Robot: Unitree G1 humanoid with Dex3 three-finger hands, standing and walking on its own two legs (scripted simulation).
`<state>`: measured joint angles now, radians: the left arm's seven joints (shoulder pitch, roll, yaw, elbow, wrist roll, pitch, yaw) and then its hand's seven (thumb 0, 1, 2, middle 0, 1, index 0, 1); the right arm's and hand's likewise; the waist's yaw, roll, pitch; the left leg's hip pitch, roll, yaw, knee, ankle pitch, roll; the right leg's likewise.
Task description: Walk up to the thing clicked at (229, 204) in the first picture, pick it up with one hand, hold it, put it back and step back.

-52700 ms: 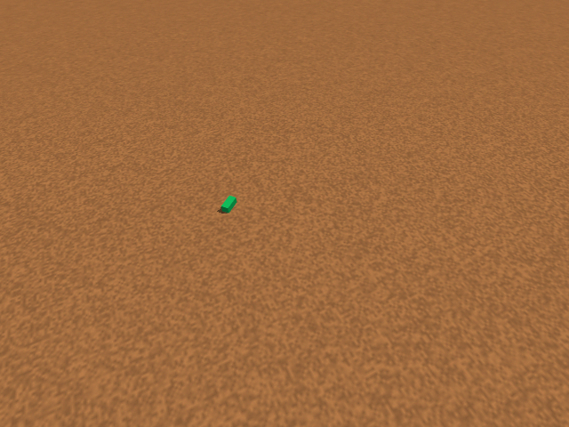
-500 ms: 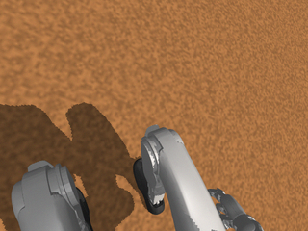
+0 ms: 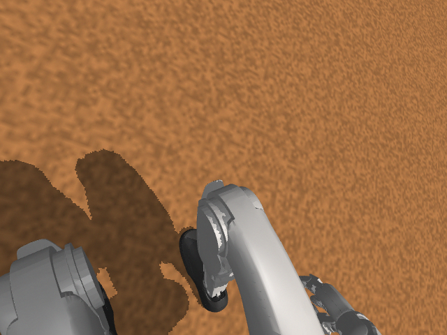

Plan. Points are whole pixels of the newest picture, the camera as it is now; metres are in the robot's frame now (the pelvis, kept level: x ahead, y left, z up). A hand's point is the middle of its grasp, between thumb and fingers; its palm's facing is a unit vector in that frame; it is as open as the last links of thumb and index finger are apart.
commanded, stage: approach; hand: left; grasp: from above
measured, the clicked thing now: out of the picture +0.56 +0.44 -0.31
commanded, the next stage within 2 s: close in in 0.30 s
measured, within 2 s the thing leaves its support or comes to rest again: neither
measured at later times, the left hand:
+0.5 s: hand out of the picture +0.50 +0.39 -0.12, palm faces -0.52 -0.13 -0.84, open 13.9 cm
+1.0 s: hand out of the picture +0.53 +0.44 -0.06, palm faces -0.28 -0.08 -0.96, open 9.2 cm
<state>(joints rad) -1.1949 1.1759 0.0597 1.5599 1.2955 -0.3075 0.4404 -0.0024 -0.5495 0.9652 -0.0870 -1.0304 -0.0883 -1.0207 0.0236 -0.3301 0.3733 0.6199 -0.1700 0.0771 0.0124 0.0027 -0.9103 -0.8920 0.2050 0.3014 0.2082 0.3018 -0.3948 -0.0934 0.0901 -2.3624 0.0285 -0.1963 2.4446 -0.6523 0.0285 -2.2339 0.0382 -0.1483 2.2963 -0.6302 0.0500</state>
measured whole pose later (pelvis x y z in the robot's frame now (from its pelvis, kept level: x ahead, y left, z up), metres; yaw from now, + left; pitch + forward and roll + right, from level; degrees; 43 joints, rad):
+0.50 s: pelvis +0.00 +0.01 +0.03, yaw +0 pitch +32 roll -15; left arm -1.20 1.24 -0.02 1.43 1.15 -0.44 0.04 0.00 -0.48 0.88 -0.08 -1.10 -0.11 -1.05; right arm 0.02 -0.34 0.39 0.59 -0.15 0.18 -0.01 0.00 -0.91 -0.89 0.21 0.30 0.21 0.30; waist -0.37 -0.05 0.12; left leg -2.29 0.02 -0.20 2.38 -0.68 0.04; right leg -2.15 0.03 -0.16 2.22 -0.66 0.05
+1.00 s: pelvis +0.01 +0.01 +0.02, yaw +1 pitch +35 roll -13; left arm -1.20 1.18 0.00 1.27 1.09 -0.12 0.10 0.00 0.50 0.90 -0.22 -0.38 -0.22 -0.37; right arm 0.05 -0.30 0.31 0.61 -0.06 0.11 -0.01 0.00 -0.91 -0.90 0.20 0.30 0.21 0.30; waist -0.34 -0.02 0.01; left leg -2.34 0.02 -0.16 2.39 -0.68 0.04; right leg -2.21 0.02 -0.12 2.25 -0.67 0.06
